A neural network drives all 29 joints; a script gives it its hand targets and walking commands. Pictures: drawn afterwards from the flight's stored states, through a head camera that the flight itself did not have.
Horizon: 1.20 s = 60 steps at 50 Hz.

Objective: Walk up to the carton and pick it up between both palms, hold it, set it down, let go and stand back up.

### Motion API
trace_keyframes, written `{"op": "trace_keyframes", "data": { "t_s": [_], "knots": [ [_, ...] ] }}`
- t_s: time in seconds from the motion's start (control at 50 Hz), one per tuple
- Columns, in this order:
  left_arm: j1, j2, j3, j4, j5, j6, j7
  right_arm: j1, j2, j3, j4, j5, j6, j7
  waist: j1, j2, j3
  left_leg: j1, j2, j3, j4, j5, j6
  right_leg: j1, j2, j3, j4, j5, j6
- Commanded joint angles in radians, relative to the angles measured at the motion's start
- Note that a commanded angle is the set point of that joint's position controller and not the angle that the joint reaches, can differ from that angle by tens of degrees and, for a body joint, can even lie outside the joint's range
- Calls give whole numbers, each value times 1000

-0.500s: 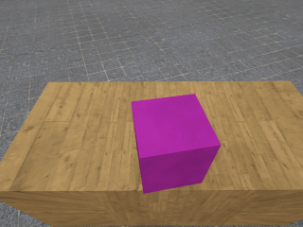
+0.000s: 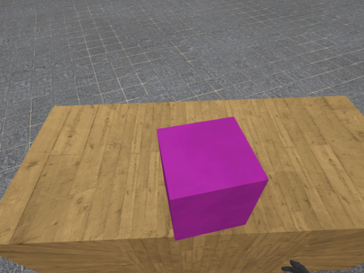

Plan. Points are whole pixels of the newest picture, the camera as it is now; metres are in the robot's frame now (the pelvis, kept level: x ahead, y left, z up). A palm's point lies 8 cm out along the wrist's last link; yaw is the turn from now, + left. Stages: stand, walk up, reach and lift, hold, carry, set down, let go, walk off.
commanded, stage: walk up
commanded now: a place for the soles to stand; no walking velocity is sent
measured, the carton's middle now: (203, 180) +0.37 -0.03 -0.05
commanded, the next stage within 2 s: reach and lift in 0.72 s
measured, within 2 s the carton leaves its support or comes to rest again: neither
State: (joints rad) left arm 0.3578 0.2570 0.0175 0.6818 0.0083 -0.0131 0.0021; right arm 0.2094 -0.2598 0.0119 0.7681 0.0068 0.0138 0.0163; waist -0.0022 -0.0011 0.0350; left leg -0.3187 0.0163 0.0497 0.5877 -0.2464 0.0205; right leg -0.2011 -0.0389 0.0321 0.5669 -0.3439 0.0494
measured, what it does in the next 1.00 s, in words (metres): stands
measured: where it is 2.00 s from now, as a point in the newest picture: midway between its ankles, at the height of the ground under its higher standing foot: outside the picture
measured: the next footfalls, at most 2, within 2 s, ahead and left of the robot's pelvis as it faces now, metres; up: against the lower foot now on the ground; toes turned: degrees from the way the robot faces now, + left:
none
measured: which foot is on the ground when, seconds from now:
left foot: down 0.00-1.00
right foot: down 0.00-1.00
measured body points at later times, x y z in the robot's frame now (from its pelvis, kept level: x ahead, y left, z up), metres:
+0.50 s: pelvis -0.01 +0.00 +0.00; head +0.01 +0.00 +0.45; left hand +0.09 +0.25 -0.12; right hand +0.09 -0.27 -0.12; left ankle +0.04 +0.11 -0.73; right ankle -0.02 -0.15 -0.73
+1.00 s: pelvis -0.04 -0.01 -0.01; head +0.00 +0.01 +0.43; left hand +0.18 +0.21 -0.10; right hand +0.12 -0.27 -0.10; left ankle +0.04 +0.11 -0.73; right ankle -0.02 -0.15 -0.73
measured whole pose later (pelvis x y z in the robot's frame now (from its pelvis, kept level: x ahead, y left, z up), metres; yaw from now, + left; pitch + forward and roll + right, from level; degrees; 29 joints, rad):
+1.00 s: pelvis -0.04 -0.01 -0.01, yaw -2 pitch -5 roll -1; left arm 0.05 0.23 0.02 0.46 0.02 0.27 0.03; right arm 0.06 -0.21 -0.08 0.80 -0.03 -0.19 0.07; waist -0.03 -0.04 0.19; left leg -0.36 0.07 0.06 0.70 -0.26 -0.01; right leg -0.26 -0.01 0.03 0.70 -0.35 0.03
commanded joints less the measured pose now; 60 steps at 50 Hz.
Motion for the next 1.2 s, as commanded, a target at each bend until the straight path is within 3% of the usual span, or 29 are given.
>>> {"op": "trace_keyframes", "data": {
  "t_s": [0.0,0.02,0.12,0.14,0.18,0.22,0.3,0.34,0.36,0.4,0.48,0.5,0.56,0.62,0.66,0.7,0.72,0.74,0.76,0.8,0.84,0.86,0.88,0.92,0.98,1.0,1.02,1.1,1.18],
  "knots": [
    [41,141,39,-73,2,-18,4,-11,-164,-42,-78,5,-17,-4,-1,8,-13,56,115,-126,-158,76,54,-65,-50,51,-102,120,-75],
    [30,149,39,-79,1,-18,5,-14,-152,-41,-74,1,-16,-3,-4,29,-8,41,109,-114,-170,36,49,-76,-50,53,-106,101,-73],
    [27,154,44,-78,2,-17,5,-10,-165,-47,-70,0,-13,-2,-7,-8,-11,65,106,-111,-176,-11,48,-87,-42,58,-115,81,-72],
    [42,159,44,-78,2,-19,4,-13,-151,-44,-69,-6,-12,-1,-3,21,-14,83,105,-98,-154,34,46,-95,-45,72,-118,88,-79],
    [28,147,38,-80,2,-19,5,9,-158,-46,-68,-6,-16,-1,-17,-8,-43,96,111,-92,-146,37,42,-85,-45,76,-110,105,-76],
    [42,150,41,-79,1,-20,6,-5,-170,-49,-63,-4,-13,0,0,16,-49,92,110,-95,-158,58,50,-70,-42,70,-97,118,-80],
    [8,155,38,-64,-12,-18,4,-5,-174,-42,-78,0,-24,-5,-1,-46,-41,95,123,-81,-145,136,44,-91,-45,87,-92,195,-76],
    [22,163,42,-58,-12,-12,6,7,-190,-45,-80,-2,-19,-7,-1,10,-49,103,133,-92,-135,100,47,-102,-35,91,-79,157,-83],
    [11,159,41,-63,-9,-14,8,9,-169,-43,-79,0,-19,-7,-6,-13,-56,104,130,-79,-137,110,47,-88,-41,101,-83,177,-83],
    [0,149,37,-63,-8,-9,6,17,-165,-39,-79,-4,-15,-6,-10,29,-61,98,131,-74,-138,73,44,-106,-33,95,-82,137,-78],
    [5,154,45,-62,-7,-10,7,19,-178,-45,-80,-4,-7,-8,-6,-25,-43,114,130,-59,-127,91,43,-125,-34,121,-96,142,-79],
    [3,162,43,-61,-6,-14,7,17,-177,-46,-85,1,-6,-6,-8,8,-48,103,130,-55,-136,40,45,-129,-41,138,-97,124,-80],
    [-24,167,47,-66,-7,-7,5,5,-170,-43,-90,-1,0,-4,-10,-23,5,76,129,-60,-147,-53,35,-169,-33,143,-114,72,-81],
    [-27,167,47,-73,-3,-10,3,21,-166,-43,-81,-1,-7,-5,-3,-38,-17,100,134,-58,-144,-9,39,-161,-23,138,-111,95,-80],
    [-7,162,48,-66,-1,-10,0,0,-184,-50,-97,0,-6,-4,-4,21,-34,85,145,-64,-176,-102,43,-150,-14,129,-82,68,-78],
    [-10,158,43,-64,-4,-9,3,12,-194,-48,-94,-4,-4,-4,-14,-6,7,74,152,-66,-177,-144,37,-198,-15,143,-100,9,-80],
    [-593,188,34,-122,-37,129,39,-500,-77,-134,-85,-128,-159,31,2,33,6,-68,72,6,-32,-298,-11,-357,43,-90,32,-178,-102],
    [-496,125,-8,-86,-32,187,69,-359,-118,-180,-11,-130,-195,64,-26,26,73,-113,85,15,-70,-364,-10,-325,73,-120,69,-142,-106],
    [-490,133,10,-131,-22,211,70,-334,-142,-196,-43,-153,-205,71,-20,-4,42,-92,73,28,-64,-385,11,-299,81,-137,91,-111,-100],
    [-446,143,28,-203,-11,249,50,-250,-128,-182,-35,-110,-215,53,7,-78,-65,138,47,28,22,-193,-6,-360,41,-101,21,-81,-106],
    [-354,120,42,-259,4,273,34,-140,-115,-154,-22,-67,-225,41,-26,-86,-151,352,34,13,45,-54,-18,-340,30,-71,-56,-4,-103],
    [-313,101,36,-298,12,280,28,-105,-134,-148,-46,-40,-235,41,-15,-61,-174,421,38,0,16,-33,-18,-301,40,-103,-78,41,-101],
    [-283,79,26,-309,9,289,26,-88,-145,-143,-52,-19,-234,43,-37,-29,-201,442,30,0,-8,37,-31,-276,50,-107,-83,118,-102],
    [-207,68,38,-346,24,280,35,-51,-176,-155,-59,-11,-249,43,-40,38,-259,475,10,5,-17,194,-69,-225,88,-124,-93,231,-92],
    [-197,81,59,-312,27,255,50,-58,-163,-136,-55,-3,-247,43,-27,47,-187,422,-7,9,-67,161,-72,-210,85,-107,-150,183,-85],
    [-231,88,72,-287,24,247,53,-93,-155,-128,-64,-12,-241,43,-13,23,-117,406,-11,9,-85,115,-61,-213,76,-99,-186,130,-78],
    [-253,66,57,-261,23,239,56,-117,-131,-134,-55,-7,-238,44,-4,47,-68,385,-9,4,-113,54,-54,-233,78,-95,-208,62,-86],
    [-361,65,62,-245,31,177,68,-150,-73,-92,-123,-17,-234,50,-1,-19,42,353,-19,12,-169,-66,-21,-248,55,-73,-260,-91,-76],
    [-382,35,24,-270,10,117,85,-146,-55,-101,-183,-2,-241,63,-4,15,61,334,-6,5,-215,-100,-25,-242,54,-66,-263,-99,-83]
  ]
}}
